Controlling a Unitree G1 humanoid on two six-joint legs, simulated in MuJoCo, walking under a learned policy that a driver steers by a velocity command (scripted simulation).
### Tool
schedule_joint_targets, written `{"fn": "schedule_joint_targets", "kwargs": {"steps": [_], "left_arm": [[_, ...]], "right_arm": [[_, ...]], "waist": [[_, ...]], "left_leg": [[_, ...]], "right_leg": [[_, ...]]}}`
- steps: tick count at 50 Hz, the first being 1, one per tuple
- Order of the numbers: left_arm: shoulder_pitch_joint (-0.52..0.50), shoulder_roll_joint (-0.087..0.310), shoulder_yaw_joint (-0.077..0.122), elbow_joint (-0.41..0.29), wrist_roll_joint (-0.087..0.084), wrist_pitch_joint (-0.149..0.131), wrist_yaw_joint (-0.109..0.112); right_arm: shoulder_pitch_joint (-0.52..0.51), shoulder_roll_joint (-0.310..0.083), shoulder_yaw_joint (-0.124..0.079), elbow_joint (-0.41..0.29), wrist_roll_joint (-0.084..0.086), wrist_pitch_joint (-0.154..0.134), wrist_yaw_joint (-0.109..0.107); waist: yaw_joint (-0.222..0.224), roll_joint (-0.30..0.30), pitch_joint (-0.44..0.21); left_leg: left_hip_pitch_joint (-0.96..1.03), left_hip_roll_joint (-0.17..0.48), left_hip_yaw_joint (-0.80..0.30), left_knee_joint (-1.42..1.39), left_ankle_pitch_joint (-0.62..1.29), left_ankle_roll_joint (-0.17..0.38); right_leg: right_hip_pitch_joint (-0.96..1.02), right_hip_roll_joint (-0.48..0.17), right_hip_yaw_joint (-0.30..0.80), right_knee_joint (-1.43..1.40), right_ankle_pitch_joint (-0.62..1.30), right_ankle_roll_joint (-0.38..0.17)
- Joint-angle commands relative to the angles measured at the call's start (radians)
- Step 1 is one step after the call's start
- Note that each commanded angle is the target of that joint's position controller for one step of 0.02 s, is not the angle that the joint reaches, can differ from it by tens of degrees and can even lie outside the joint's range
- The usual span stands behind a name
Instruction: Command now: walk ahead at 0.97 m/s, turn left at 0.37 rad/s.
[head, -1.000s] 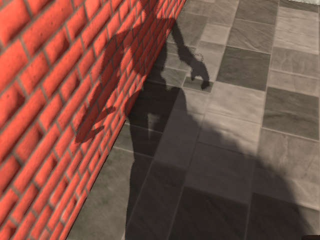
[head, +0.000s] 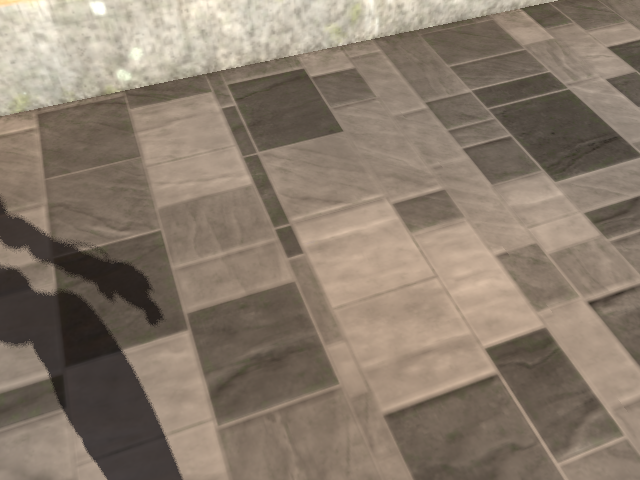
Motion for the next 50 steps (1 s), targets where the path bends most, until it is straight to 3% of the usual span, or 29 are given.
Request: {"fn": "schedule_joint_targets", "kwargs": {"steps": [1, 3, 5, 7, 8, 9, 10, 11, 12, 13, 14, 16, 20, 24, 26, 27, 28, 29, 30, 31, 32, 33, 34, 35, 37, 43, 46, 48, 50], "left_arm": [[-0.049, 0.097, 0.010, -0.041, -0.014, -0.042, 0.008], [-0.056, 0.134, 0.013, -0.042, -0.019, -0.053, 0.026], [-0.084, 0.186, 0.030, -0.052, -0.012, -0.038, 0.060], [-0.193, 0.222, 0.044, -0.087, 0.013, 0.002, 0.082], [-0.298, 0.235, 0.055, -0.101, 0.007, 0.021, 0.083], [-0.414, 0.078, 0.014, -0.134, 0.025, 0.005, 0.051], [-0.237, -0.053, -0.029, -0.213, 0.018, -0.012, 0.039], [-0.133, -0.010, -0.045, -0.257, 0.008, -0.033, 0.024], [-0.179, 0.076, -0.041, -0.238, 0.031, -0.050, 0.017], [-0.243, 0.105, -0.033, -0.243, 0.045, -0.042, 0.017], [-0.256, 0.095, -0.042, -0.248, 0.063, -0.022, 0.020], [-0.279, 0.085, -0.053, -0.254, 0.064, 0.026, 0.022], [-0.488, 0.045, -0.076, -0.342, 0.017, 0.029, 0.012], [-0.538, 0.051, -0.070, -0.369, -0.001, 0.018, 0.015], [-0.459, 0.098, -0.049, -0.348, 0.002, 0.009, 0.025], [-0.337, 0.149, -0.025, -0.314, -0.002, 0.003, 0.036], [-0.134, 0.192, 0.000, -0.266, 0.000, -0.004, 0.049], [0.111, 0.268, 0.034, -0.225, 0.023, -0.008, 0.070], [0.095, 0.340, 0.050, -0.224, 0.070, -0.003, 0.070], [-0.017, 0.305, 0.063, -0.228, 0.047, 0.012, 0.064], [-0.106, 0.187, 0.041, -0.245, 0.036, 0.017, 0.059], [-0.121, 0.132, 0.028, -0.224, 0.032, 0.019, 0.052], [-0.088, 0.110, 0.021, -0.190, 0.033, 0.018, 0.050], [-0.047, 0.084, 0.013, -0.149, 0.029, 0.011, 0.050], [0.011, 0.042, 0.004, -0.090, 0.007, -0.008, 0.034], [-0.007, 0.103, 0.013, -0.050, 0.008, -0.042, 0.026], [0.071, 0.145, 0.020, -0.020, 0.011, -0.036, 0.040], [0.086, 0.206, 0.029, -0.023, 0.002, -0.024, 0.064], [0.039, 0.225, 0.030, -0.035, -0.012, -0.004, 0.068]], "right_arm": [[-0.069, -0.049, -0.006, -0.041, 0.005, -0.013, 0.021], [-0.038, -0.060, -0.008, -0.020, 0.000, -0.015, 0.037], [0.080, -0.114, -0.025, 0.029, -0.001, -0.002, 0.029], [0.415, -0.208, -0.069, 0.125, -0.008, 0.012, 0.006], [0.622, -0.244, -0.097, 0.175, -0.002, 0.019, -0.008], [0.571, -0.195, -0.092, 0.214, 0.019, 0.036, -0.018], [0.397, -0.227, -0.084, 0.158, -0.015, 0.021, -0.019], [0.310, -0.248, -0.097, 0.106, -0.024, 0.021, -0.032], [0.250, -0.177, -0.091, 0.077, -0.029, 0.019, -0.039], [0.201, -0.155, -0.083, 0.079, -0.027, 0.011, -0.038], [0.195, -0.175, -0.082, 0.079, -0.025, -0.006, -0.040], [0.185, -0.166, -0.073, 0.083, -0.016, -0.038, -0.040], [0.211, -0.181, -0.092, 0.079, 0.001, -0.057, -0.030], [0.245, -0.214, -0.116, 0.075, 0.002, -0.050, -0.021], [0.220, -0.236, -0.126, 0.063, -0.003, -0.049, -0.030], [0.196, -0.267, -0.132, 0.056, -0.010, -0.051, -0.029], [0.130, -0.288, -0.136, 0.039, -0.011, -0.057, -0.025], [0.085, -0.201, -0.112, 0.004, -0.011, -0.071, -0.026], [0.185, -0.021, -0.065, -0.049, 0.033, -0.071, -0.031], [0.171, -0.091, -0.053, -0.059, 0.018, -0.053, -0.036], [0.065, -0.155, -0.067, -0.047, -0.010, -0.036, -0.033], [0.012, -0.162, -0.071, -0.053, -0.024, -0.027, -0.019], [-0.035, -0.148, -0.070, -0.065, -0.034, -0.018, -0.002], [-0.043, -0.116, -0.062, -0.087, -0.041, -0.005, 0.015], [-0.088, -0.065, -0.042, -0.127, -0.039, 0.018, 0.029], [-0.272, -0.073, -0.008, -0.242, -0.035, 0.028, 0.058], [-0.359, -0.071, 0.001, -0.246, -0.035, 0.023, 0.070], [-0.218, -0.076, -0.001, -0.195, -0.055, 0.011, 0.062], [0.151, -0.144, -0.039, -0.058, -0.070, -0.007, 0.028]], "waist": [[-0.007, -0.053, 0.149], [-0.031, -0.086, 0.069], [-0.108, -0.146, -0.032], [-0.300, -0.159, -0.160], [-0.433, -0.089, -0.178], [-0.365, 0.213, -0.037], [-0.093, 0.255, -0.072], [-0.052, 0.210, -0.250], [-0.030, -0.046, -0.096], [0.007, -0.158, 0.008], [0.034, -0.165, 0.061], [0.060, -0.165, 0.125], [-0.045, -0.039, 0.119], [-0.115, 0.029, 0.041], [-0.075, 0.044, -0.023], [-0.009, 0.034, -0.109], [0.119, 0.023, -0.210], [0.218, -0.064, -0.345], [0.106, -0.368, -0.433], [0.070, -0.377, -0.382], [0.081, -0.203, -0.214], [0.074, -0.097, -0.125], [0.071, -0.071, -0.075], [0.052, -0.115, -0.047], [0.034, -0.123, -0.016], [-0.011, -0.078, 0.107], [0.014, -0.062, 0.123], [-0.064, -0.110, 0.052], [-0.219, -0.120, -0.101]], "left_leg": [[0.229, -0.091, 0.164, -0.215, 0.233, 0.027], [0.326, -0.139, 0.212, -0.314, 0.307, 0.048], [0.470, -0.205, 0.239, -0.343, 0.278, 0.062], [0.779, -0.242, 0.201, -0.340, 0.141, 0.113], [0.939, -0.161, 0.079, -0.460, 0.132, 0.210], [1.003, -0.140, 0.005, -0.455, 0.129, 0.218], [1.077, -0.060, -0.341, -0.366, 0.291, 0.334], [1.156, 0.119, -0.762, -0.685, -0.286, 0.462], [0.952, 0.125, -0.841, -0.871, -0.550, 0.392], [0.764, 0.089, -0.758, -0.887, -0.543, 0.334], [0.638, 0.053, -0.694, -0.878, -0.435, 0.322], [0.408, -0.034, -0.529, -0.915, -0.347, 0.295], [0.365, -0.135, -0.360, -0.924, -0.057, 0.232], [0.584, -0.119, -0.374, -0.821, 0.215, 0.164], [0.667, -0.110, -0.394, -0.691, 0.389, 0.121], [0.695, -0.118, -0.381, -0.537, 0.508, 0.098], [0.616, -0.150, -0.354, -0.309, 0.492, 0.076], [0.464, -0.191, -0.284, 0.009, 0.236, 0.074], [0.152, -0.280, -0.167, 0.293, -0.466, 0.043], [0.009, -0.194, -0.110, 0.388, -0.354, 0.058], [-0.016, -0.131, -0.075, 0.366, -0.244, 0.055], [0.011, -0.096, -0.059, 0.311, -0.189, 0.047], [0.032, -0.069, -0.059, 0.280, -0.179, 0.040], [0.036, -0.048, -0.059, 0.268, -0.173, 0.035], [-0.011, -0.024, -0.044, 0.278, -0.157, 0.038], [0.036, -0.024, 0.079, -0.024, 0.064, 0.043], [0.196, -0.121, 0.231, -0.233, 0.081, 0.096], [0.401, -0.211, 0.248, -0.301, 0.026, 0.111], [0.838, -0.217, 0.101, -0.464, 0.149, 0.170]], "right_leg": [[-0.292, -0.198, -0.084, -0.189, 0.945, 0.102], [-0.150, -0.240, -0.121, -0.136, 1.266, 0.129], [-0.024, -0.282, -0.130, 0.037, 1.559, 0.154], [-0.076, -0.309, -0.113, 0.506, 1.664, 0.159], [-0.215, -0.242, -0.123, 1.006, 1.341, 0.152], [-0.583, -0.011, -0.078, 1.448, 0.035, 0.129], [-0.894, -0.021, 0.105, 1.646, -0.165, 0.152], [-0.982, -0.048, 0.248, 1.604, -0.147, 0.139], [-0.972, -0.118, 0.254, 1.435, -0.038, 0.105], [-0.912, -0.160, 0.242, 1.312, -0.001, 0.113], [-0.861, -0.180, 0.234, 1.237, -0.013, 0.132], [-0.739, -0.240, 0.197, 1.029, 0.008, 0.176], [-0.600, -0.252, 0.124, 0.569, 0.326, 0.206], [-0.532, -0.177, 0.101, 0.335, 0.440, 0.184], [-0.409, -0.136, 0.117, 0.260, 0.363, 0.169], [-0.279, -0.117, 0.120, 0.264, 0.268, 0.154], [-0.058, -0.154, 0.135, 0.283, 0.208, 0.137], [0.186, -0.341, 0.306, 0.300, -0.117, 0.109], [0.380, -0.641, 0.834, 0.111, -0.396, 0.036], [0.287, -0.639, 1.041, -0.001, -0.597, -0.019], [0.135, -0.567, 0.822, 0.007, -0.521, 0.000], [0.019, -0.512, 0.623, 0.024, -0.285, 0.019], [-0.050, -0.462, 0.476, 0.020, -0.099, 0.044], [-0.089, -0.441, 0.387, 0.017, 0.003, 0.057], [-0.104, -0.420, 0.260, 0.007, 0.188, 0.083], [-0.220, -0.379, -0.066, -0.097, 0.586, 0.116], [-0.154, -0.339, -0.176, -0.062, 1.020, 0.157], [-0.144, -0.369, -0.168, 0.182, 1.469, 0.168], [-0.278, -0.400, -0.129, 0.642, 1.292, 0.148]]}}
